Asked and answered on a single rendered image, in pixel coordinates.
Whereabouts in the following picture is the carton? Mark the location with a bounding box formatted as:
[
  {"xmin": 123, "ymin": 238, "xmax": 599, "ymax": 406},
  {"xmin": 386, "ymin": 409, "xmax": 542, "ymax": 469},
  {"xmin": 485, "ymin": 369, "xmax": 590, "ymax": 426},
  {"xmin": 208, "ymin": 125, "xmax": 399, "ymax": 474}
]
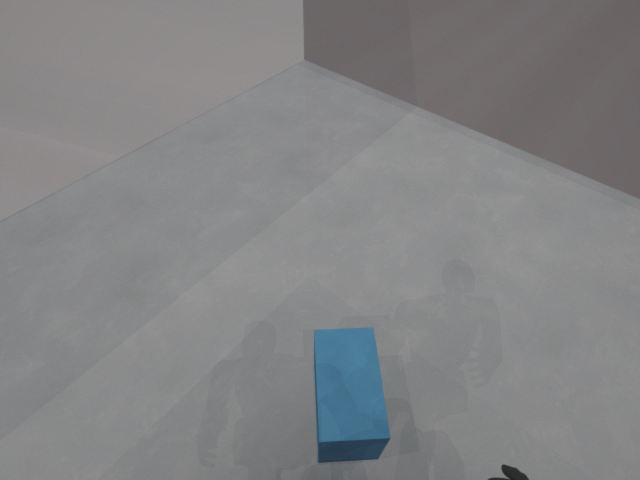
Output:
[{"xmin": 314, "ymin": 327, "xmax": 390, "ymax": 463}]

